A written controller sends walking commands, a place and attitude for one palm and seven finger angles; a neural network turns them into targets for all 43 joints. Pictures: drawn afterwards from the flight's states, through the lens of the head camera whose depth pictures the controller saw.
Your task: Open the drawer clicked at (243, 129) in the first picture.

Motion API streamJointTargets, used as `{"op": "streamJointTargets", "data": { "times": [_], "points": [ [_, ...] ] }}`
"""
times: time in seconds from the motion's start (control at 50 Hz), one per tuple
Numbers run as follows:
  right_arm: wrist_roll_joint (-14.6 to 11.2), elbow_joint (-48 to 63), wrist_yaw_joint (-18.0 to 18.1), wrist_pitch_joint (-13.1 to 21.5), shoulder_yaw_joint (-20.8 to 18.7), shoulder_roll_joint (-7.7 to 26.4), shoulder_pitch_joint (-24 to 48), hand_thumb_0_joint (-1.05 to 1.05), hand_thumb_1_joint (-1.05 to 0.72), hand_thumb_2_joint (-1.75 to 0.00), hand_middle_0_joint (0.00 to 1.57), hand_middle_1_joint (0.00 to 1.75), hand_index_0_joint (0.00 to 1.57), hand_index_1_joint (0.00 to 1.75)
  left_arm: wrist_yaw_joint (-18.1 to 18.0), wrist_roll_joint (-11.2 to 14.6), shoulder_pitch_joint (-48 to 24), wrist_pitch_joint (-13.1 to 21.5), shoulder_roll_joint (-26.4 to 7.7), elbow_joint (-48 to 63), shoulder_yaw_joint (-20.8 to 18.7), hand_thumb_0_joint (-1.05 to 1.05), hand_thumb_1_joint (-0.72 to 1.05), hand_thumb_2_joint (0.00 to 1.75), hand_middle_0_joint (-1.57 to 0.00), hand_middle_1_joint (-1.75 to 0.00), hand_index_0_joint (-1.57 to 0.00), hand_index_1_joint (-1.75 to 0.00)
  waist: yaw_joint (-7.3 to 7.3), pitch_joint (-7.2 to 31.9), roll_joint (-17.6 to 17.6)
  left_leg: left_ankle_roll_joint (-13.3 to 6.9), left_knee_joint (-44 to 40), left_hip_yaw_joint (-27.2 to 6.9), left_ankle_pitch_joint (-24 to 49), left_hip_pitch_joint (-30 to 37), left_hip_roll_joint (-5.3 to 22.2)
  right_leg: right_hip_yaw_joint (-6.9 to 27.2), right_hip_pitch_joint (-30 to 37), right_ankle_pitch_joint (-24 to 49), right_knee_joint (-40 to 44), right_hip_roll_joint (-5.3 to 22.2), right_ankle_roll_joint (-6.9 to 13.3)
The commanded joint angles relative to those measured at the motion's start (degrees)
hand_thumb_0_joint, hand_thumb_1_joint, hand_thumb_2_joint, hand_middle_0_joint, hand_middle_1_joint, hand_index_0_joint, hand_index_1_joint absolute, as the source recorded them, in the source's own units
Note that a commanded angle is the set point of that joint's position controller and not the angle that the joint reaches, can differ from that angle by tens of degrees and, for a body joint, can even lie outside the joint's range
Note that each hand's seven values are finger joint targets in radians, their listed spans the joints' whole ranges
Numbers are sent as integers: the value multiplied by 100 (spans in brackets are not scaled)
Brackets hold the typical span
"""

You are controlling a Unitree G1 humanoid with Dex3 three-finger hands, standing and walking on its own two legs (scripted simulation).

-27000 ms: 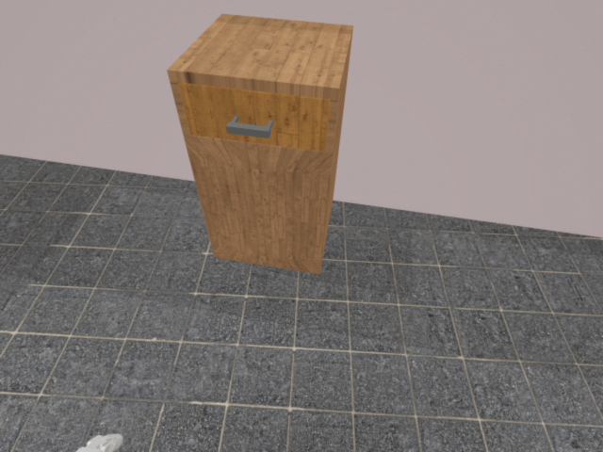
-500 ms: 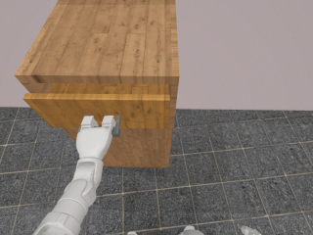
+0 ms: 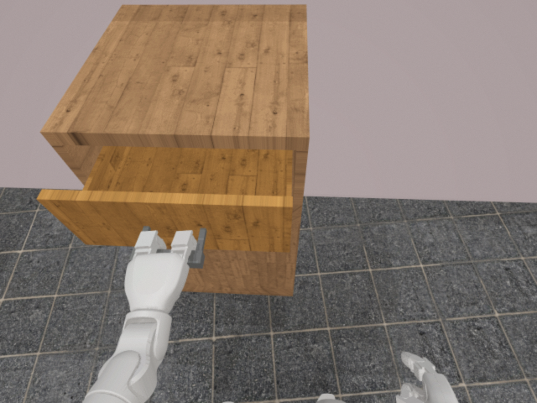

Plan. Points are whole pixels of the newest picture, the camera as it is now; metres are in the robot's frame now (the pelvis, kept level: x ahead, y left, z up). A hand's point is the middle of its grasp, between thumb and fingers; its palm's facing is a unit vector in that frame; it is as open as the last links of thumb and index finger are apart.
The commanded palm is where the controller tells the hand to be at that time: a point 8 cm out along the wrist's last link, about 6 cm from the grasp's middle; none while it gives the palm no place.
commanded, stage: pull the drawer open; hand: left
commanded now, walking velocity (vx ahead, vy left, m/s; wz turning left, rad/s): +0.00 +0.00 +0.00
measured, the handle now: (170, 246) +0.37 +0.19 -0.03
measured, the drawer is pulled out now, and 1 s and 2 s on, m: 0.11 0.24 0.30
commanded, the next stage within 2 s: open the thumb to release the handle in 1.70 s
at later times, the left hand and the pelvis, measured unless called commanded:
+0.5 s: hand (161, 333) +0.23 +0.18 -0.05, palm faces +0.00 -0.09 -1.00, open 6.4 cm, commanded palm +0.19 +0.19 +0.00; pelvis -0.01 -0.01 -0.01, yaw +0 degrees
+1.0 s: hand (153, 369) +0.18 +0.18 -0.05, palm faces -0.03 -0.10 -0.99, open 6.3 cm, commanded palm +0.13 +0.19 +0.00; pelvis -0.02 -0.01 -0.02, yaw +0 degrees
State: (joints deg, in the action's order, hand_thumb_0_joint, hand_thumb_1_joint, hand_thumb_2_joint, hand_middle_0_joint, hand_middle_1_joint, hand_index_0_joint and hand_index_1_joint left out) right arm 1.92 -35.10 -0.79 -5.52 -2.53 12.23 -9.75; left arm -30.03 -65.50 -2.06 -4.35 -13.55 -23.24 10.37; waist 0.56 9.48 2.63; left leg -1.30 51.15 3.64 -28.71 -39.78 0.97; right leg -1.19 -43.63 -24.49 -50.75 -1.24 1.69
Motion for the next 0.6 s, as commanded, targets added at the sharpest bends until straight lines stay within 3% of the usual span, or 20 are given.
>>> {"op": "streamJointTargets", "data": {
  "times": [0.0,0.04,0.16,0.22,0.36,0.4,0.42,0.5,0.58],
  "points": [
    [-8,747,57,204,-202,670,148,0,-90,-90,20,30,20,30,-302,74,348,-20,-589,1173,-489,0,90,90,-40,-135,-40,-135,-235,1782,-376,50,-323,-268,3185,905,-221,70,1560,3222,336,-108,111],
    [-12,759,55,219,-187,658,213,0,-90,-90,20,30,20,30,-325,75,605,-26,-549,1194,-476,0,90,90,-40,-135,-40,-135,-232,1691,-490,45,-322,-245,2959,784,-247,114,1586,3203,355,-108,105],
    [10,816,18,247,-189,642,339,0,-90,-90,20,30,20,30,-422,76,1097,0,-510,1726,-416,0,90,90,-40,-135,-40,-135,-257,1656,-261,60,-288,-261,3010,908,-226,141,1479,3144,301,-107,126],
    [5,845,26,272,-175,638,403,0,-90,-90,20,30,20,30,-460,95,1428,24,-594,1782,-553,0,90,90,-40,-135,-40,-135,-298,1531,-419,66,-300,-269,2708,756,-246,147,1460,2915,294,-118,127],
    [56,848,49,330,-142,644,570,0,-90,-90,20,30,20,30,-572,11,1412,66,-578,1951,-508,0,90,90,-40,-135,-40,-135,-262,1319,-397,54,-221,-278,2241,607,-282,189,1213,2572,256,-108,137],
    [43,858,72,334,-139,621,605,0,-90,-90,20,30,20,30,-611,5,1618,66,-742,1941,-718,0,90,90,-40,-135,-40,-135,-343,1411,-343,72,-225,-265,2170,581,-297,229,1296,2544,227,-103,148],
    [66,864,81,341,-113,627,648,0,-90,-90,20,30,20,30,-620,-8,1580,63,-626,1924,-559,0,90,90,-40,-135,-40,-135,-305,1297,-403,64,-210,-279,2068,527,-309,219,1204,2454,229,-106,142],
    [56,910,80,347,-117,607,692,0,-90,-90,20,30,20,30,-632,-18,1669,45,-679,2146,-599,0,90,90,-40,-135,-40,-135,-359,1431,-309,68,-193,-275,2131,629,-302,254,1224,2441,217,-95,152],
    [21,953,87,346,-77,607,794,0,-90,-90,20,30,20,30,-579,76,2043,32,-696,2113,-624,0,90,90,-40,-135,-40,-135,-372,1241,-486,64,-190,-278,1968,481,-333,278,1267,2427,254,-95,147]
  ]
}}
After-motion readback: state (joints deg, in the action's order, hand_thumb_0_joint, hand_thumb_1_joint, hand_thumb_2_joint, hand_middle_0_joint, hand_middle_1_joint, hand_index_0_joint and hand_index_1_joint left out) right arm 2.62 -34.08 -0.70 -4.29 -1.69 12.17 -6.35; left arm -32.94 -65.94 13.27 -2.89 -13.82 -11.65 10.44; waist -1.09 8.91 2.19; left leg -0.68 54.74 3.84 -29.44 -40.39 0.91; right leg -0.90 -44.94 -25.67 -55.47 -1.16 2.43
